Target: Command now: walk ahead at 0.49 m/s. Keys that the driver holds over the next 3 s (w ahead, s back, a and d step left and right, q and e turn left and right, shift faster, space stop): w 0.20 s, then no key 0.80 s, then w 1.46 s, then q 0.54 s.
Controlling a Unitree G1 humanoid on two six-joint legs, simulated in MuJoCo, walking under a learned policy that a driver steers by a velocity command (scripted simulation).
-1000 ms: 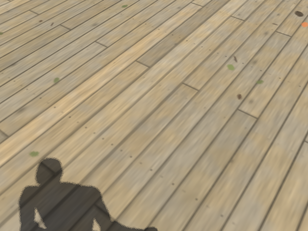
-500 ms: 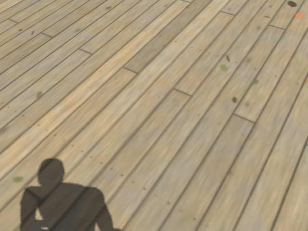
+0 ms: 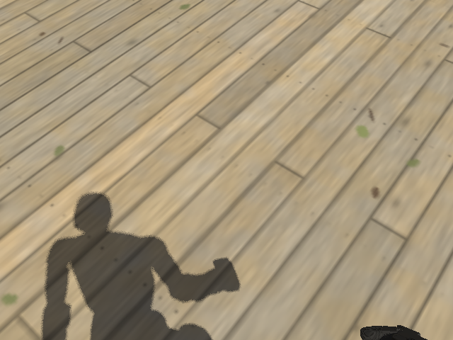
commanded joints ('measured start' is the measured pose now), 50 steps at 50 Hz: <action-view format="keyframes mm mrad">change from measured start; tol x16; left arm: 1 -71 173 31 -65 -1 -6 2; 3 54 118 32 -69 -8 2 -11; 21 -426 71 13 -163 -1 49 -13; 27 -83 205 51 -44 29 3 12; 33 -314 76 10 -59 3 44 19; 50 -182 61 17 37 -2 81 5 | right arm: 1 482 -201 -73 101 -18 -14 -36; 6 277 -92 -52 90 7 -28 -8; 28 657 -34 0 275 52 -8 -59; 50 393 -18 13 295 12 24 -67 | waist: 1 -266 -47 -234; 3 -155 145 -313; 6 -64 -45 -7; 13 -23 7 24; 25 -7 57 -67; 28 -12 -186 -376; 32 -99 -75 -66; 50 -28 33 -2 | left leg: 1 605 109 -164 -79 -110 90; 3 794 452 -876 -262 -304 288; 8 309 275 -407 -418 -76 137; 15 322 185 -141 -357 641 50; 24 511 227 -173 -129 700 28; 26 413 167 -148 94 433 -25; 28 192 -2 -110 476 -561 -73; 43 417 111 -166 -142 -180 -87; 50 191 149 -236 -269 -249 -80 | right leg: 1 -300 -226 17 635 995 -6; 2 -576 -70 -45 1001 115 7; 3 -779 -1 47 1183 -72 2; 18 -667 -126 -97 485 408 74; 24 -538 -83 -64 279 315 24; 25 -437 -84 -57 144 427 9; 27 -10 -437 230 255 1280 -146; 32 -467 -352 183 -21 618 -147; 42 -613 -266 163 -78 -97 -19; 50 -358 -178 68 60 199 38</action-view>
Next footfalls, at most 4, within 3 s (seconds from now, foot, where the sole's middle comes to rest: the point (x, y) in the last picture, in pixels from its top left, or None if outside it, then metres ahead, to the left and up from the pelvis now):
0.02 left None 0.18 0.05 -0.76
0.52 right None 0.40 -0.10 -0.76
0.86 left None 0.32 0.10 -0.76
1.78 left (238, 242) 0.73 0.05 -0.76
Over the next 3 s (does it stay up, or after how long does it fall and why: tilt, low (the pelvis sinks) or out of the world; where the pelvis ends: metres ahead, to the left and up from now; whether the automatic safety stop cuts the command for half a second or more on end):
stays up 1.11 -0.01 0.01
